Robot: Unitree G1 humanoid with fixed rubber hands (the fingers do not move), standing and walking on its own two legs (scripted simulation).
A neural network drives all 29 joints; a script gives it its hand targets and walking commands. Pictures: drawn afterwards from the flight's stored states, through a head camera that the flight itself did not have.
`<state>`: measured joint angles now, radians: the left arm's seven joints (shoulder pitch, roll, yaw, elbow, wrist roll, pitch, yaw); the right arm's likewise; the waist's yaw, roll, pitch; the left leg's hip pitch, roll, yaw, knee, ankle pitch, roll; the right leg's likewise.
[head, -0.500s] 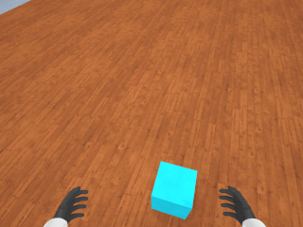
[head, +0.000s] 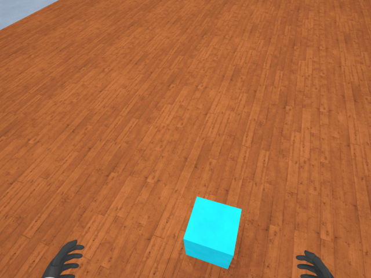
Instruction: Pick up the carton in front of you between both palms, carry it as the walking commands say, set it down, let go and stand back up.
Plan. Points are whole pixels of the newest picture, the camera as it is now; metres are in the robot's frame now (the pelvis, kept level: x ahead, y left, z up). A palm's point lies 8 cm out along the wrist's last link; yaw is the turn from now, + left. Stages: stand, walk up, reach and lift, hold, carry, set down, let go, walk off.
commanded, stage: stand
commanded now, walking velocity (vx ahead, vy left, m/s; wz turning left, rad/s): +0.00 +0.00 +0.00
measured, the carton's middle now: (212, 233) +0.42 -0.08 -0.64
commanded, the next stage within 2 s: none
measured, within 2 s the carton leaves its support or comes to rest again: neither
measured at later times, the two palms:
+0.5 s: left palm out of the picture +0.11 +0.29 -0.08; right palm out of the picture +0.13 -0.30 -0.09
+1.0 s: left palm out of the picture +0.09 +0.31 -0.08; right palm out of the picture +0.09 -0.30 -0.10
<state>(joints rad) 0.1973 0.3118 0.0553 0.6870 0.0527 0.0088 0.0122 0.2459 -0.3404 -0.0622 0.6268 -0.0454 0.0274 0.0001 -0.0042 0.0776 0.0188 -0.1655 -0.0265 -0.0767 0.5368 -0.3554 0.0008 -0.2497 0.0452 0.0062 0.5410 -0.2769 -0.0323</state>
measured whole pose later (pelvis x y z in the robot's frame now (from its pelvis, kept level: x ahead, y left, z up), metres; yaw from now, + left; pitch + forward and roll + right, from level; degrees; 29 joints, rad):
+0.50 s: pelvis +0.01 -0.01 +0.01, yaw +1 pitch -1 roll -1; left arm 0.17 0.33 0.04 0.87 0.03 0.00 0.01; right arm 0.21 -0.37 -0.02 0.77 -0.03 0.00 -0.02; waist 0.01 0.04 0.02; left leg -0.11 -0.01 -0.09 0.46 -0.33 -0.01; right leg -0.18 0.06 -0.01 0.45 -0.24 -0.04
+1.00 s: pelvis -0.01 +0.00 +0.01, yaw +1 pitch -2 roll +0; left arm 0.12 0.36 0.02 0.98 0.02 -0.01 0.00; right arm 0.19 -0.39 0.00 0.89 -0.03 -0.02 -0.02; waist 0.01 0.05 0.03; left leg -0.08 -0.02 -0.08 0.39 -0.26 0.00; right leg -0.16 0.04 0.00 0.39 -0.19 -0.03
